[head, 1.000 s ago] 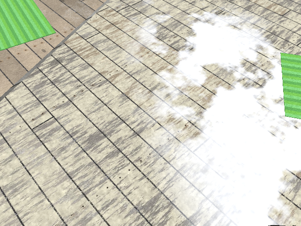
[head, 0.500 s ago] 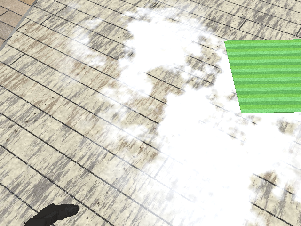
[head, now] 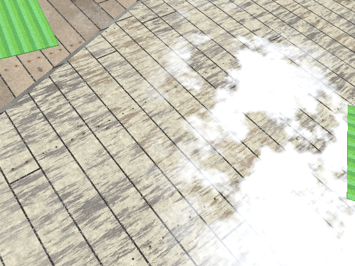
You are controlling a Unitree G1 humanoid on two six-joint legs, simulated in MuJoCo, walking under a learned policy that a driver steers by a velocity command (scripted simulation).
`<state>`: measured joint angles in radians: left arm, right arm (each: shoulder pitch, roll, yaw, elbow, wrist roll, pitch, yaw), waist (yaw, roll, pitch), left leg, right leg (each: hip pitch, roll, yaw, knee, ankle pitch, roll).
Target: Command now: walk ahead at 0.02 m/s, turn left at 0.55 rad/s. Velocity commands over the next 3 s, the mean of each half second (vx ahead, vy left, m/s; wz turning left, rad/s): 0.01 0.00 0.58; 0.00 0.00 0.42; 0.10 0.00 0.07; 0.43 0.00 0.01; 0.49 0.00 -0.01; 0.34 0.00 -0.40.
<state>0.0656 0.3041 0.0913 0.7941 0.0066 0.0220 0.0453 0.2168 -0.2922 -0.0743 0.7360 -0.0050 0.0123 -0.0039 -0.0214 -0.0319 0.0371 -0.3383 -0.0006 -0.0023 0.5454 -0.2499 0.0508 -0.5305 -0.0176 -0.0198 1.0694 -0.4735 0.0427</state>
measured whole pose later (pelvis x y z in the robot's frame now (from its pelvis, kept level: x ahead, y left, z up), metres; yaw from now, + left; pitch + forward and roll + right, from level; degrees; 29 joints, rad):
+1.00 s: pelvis +0.00 +0.01 +0.00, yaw +30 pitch +1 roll -1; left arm 0.15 0.33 0.08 0.81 0.00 0.03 0.03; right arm 0.15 -0.25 -0.04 0.63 -0.01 0.01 -0.01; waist 0.01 -0.04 0.05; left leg -0.25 -0.03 -0.01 0.45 -0.22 0.05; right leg -0.45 -0.05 0.00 0.97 -0.39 0.08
